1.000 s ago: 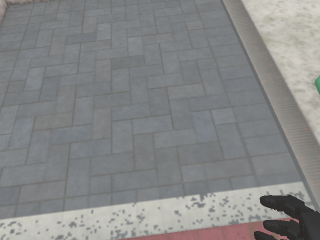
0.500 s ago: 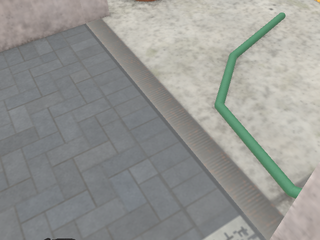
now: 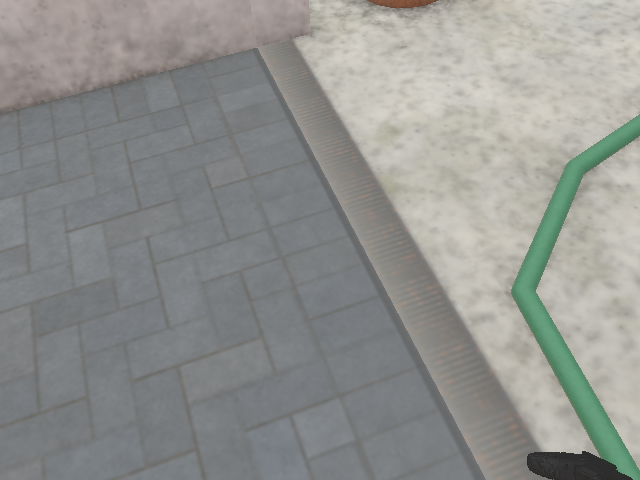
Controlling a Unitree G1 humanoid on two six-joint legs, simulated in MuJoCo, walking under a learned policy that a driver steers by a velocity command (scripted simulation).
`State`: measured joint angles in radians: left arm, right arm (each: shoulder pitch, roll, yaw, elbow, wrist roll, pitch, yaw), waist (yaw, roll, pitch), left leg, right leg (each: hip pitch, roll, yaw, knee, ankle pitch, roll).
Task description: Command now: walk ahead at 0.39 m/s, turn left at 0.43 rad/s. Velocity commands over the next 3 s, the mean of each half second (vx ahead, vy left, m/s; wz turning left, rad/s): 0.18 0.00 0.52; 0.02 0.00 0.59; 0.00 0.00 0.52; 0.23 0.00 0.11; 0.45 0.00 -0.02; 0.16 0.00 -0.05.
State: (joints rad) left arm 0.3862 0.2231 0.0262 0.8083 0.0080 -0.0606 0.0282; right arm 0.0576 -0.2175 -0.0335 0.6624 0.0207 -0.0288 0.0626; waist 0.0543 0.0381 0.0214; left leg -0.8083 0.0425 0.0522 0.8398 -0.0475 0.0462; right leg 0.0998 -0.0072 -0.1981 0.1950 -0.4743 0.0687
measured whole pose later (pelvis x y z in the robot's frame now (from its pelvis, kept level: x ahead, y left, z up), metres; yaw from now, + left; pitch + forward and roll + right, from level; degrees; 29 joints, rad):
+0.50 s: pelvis +0.21 -0.01 +0.02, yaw +18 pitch +3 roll +1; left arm 0.09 0.25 0.03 0.66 0.01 -0.04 0.03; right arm 0.18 -0.31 -0.10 0.62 0.02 0.04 -0.02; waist -0.03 -0.02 0.02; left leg -0.38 -0.16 -0.19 0.53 -0.19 0.05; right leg -0.50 0.01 0.13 0.66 -0.22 0.09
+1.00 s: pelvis +0.21 +0.01 +0.01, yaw +37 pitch +2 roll -2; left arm 0.13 0.29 0.08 0.70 0.01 0.02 0.05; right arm 0.16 -0.28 -0.09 0.55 0.00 0.05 0.02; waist 0.02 -0.02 0.05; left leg -0.36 0.00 -0.02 0.64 -0.34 0.08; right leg -0.44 -0.09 -0.06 0.86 -0.48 0.06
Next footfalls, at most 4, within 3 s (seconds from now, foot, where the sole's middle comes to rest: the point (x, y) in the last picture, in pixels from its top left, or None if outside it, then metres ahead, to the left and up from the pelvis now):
0.10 left None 0.26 0.10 -0.75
0.54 right None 0.36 -0.10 -0.75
0.96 left None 0.19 0.13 -0.75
1.38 right None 0.33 -0.03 -0.75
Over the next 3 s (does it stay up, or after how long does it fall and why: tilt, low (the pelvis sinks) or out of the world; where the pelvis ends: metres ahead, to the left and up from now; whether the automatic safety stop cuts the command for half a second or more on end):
stays up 0.50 0.38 0.03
